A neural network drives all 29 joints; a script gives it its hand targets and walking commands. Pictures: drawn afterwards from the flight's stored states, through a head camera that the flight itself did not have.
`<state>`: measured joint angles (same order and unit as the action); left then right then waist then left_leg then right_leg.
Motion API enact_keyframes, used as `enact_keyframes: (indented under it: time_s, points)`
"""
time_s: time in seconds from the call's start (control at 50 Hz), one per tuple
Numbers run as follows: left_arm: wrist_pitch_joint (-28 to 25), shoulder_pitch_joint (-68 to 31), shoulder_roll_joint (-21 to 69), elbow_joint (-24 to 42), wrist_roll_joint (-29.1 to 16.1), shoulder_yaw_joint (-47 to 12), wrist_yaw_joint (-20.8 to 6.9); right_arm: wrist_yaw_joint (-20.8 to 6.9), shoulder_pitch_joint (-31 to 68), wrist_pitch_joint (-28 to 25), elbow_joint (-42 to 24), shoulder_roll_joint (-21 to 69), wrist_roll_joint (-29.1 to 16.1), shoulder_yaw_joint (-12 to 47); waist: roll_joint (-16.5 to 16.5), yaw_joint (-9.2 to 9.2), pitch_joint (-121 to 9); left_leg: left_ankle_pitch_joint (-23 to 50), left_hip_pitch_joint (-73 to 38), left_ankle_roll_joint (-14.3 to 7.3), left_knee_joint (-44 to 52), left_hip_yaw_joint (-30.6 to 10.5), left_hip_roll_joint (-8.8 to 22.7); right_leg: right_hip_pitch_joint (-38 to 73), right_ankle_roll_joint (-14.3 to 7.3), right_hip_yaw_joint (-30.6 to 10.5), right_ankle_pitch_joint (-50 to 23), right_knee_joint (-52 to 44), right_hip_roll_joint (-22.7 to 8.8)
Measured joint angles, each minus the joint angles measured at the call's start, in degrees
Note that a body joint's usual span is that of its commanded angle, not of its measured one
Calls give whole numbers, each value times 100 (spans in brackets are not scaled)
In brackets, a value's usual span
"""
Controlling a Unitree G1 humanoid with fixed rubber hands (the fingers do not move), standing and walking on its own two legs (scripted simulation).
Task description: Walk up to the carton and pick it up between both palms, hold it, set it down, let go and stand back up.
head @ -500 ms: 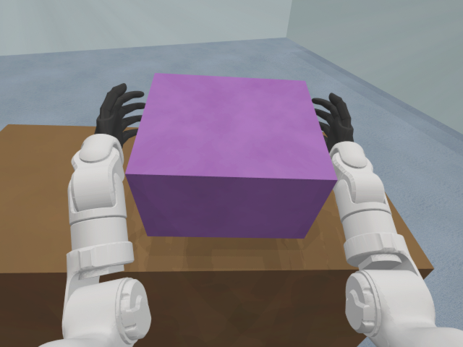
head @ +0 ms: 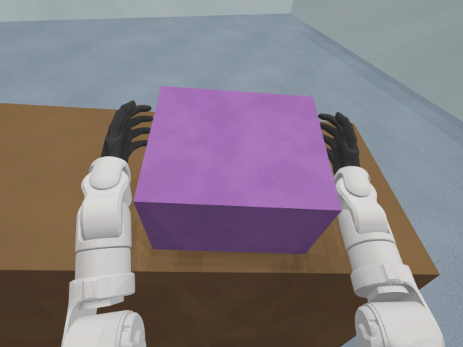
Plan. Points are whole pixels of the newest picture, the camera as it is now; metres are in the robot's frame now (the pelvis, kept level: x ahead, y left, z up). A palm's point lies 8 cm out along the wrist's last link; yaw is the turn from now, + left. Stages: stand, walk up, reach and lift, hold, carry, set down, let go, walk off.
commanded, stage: set down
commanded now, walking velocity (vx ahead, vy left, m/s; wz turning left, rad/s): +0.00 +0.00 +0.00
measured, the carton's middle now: (234, 171) +0.38 -0.02 +0.12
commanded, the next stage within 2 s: none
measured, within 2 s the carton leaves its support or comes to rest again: neither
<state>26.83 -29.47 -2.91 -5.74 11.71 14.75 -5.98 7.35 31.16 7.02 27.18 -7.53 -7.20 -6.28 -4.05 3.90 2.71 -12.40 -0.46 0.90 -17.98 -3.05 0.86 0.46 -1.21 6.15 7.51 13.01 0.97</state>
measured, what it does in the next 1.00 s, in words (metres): stands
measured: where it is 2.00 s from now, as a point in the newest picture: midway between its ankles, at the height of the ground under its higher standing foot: outside the picture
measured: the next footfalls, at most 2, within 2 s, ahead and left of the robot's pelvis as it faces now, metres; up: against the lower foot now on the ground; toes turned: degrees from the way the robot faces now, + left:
none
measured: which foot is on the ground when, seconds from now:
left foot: down 0.00-1.00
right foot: down 0.00-1.00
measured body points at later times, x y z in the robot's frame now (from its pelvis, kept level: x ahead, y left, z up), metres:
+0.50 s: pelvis +0.00 +0.00 +0.00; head -0.02 +0.03 +0.45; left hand +0.40 +0.17 +0.15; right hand +0.37 -0.20 +0.14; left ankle -0.02 +0.13 -0.75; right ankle +0.01 -0.10 -0.75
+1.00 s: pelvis +0.01 +0.01 +0.00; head +0.01 +0.02 +0.45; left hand +0.42 +0.16 +0.12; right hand +0.39 -0.21 +0.11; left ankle -0.02 +0.13 -0.75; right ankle +0.01 -0.10 -0.75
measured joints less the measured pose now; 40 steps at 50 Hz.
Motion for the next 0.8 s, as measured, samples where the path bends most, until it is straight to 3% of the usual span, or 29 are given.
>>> enact_keyframes:
  time_s: [0.22,0.4,0.6,0.8]
  points:
    - [-209,-153,68,-478,41,100,-60,-100,29,-207,371,81,237,-199,128,-76,-55,62,158,-45,42,110,-42,-214,40,-107,-72,7,-43]
    - [-514,-433,128,-1270,43,163,-5,-310,109,-371,814,149,645,-594,198,-177,-158,76,102,-59,102,100,-57,-179,44,-97,-49,4,-59]
    - [-899,-472,39,-1816,-62,189,14,-362,179,-545,1109,268,890,-798,95,-148,-123,107,274,-20,128,82,-26,-362,14,-76,-59,9,-30]
    - [-1134,-725,15,-2285,-85,171,91,-392,299,-663,1319,229,974,-951,203,-116,-255,72,415,-25,114,116,-20,-497,31,-109,-60,-17,-23]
